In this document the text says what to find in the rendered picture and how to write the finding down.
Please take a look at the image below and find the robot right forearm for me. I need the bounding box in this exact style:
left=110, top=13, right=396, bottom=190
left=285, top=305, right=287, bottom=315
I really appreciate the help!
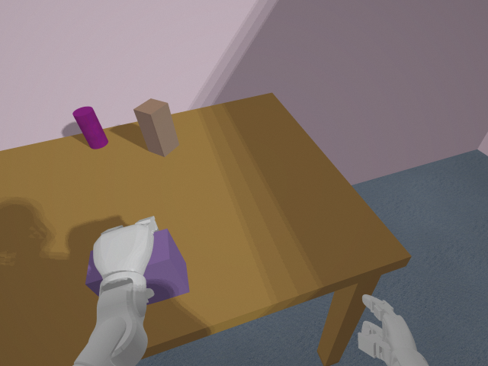
left=390, top=348, right=429, bottom=366

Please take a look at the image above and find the right robot hand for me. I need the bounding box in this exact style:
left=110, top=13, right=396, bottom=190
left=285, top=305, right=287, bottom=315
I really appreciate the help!
left=358, top=294, right=417, bottom=366

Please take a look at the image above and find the table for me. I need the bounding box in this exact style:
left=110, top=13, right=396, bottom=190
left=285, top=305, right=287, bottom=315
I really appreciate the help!
left=0, top=93, right=412, bottom=366

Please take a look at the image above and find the robot left forearm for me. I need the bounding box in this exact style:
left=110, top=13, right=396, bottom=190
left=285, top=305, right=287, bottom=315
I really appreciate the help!
left=73, top=271, right=148, bottom=366

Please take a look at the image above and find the sponge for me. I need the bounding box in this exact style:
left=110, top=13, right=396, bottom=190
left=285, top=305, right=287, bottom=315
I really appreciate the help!
left=85, top=229, right=190, bottom=305

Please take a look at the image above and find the left robot hand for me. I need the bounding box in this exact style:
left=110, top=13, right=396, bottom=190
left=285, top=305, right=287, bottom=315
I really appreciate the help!
left=93, top=216, right=159, bottom=303

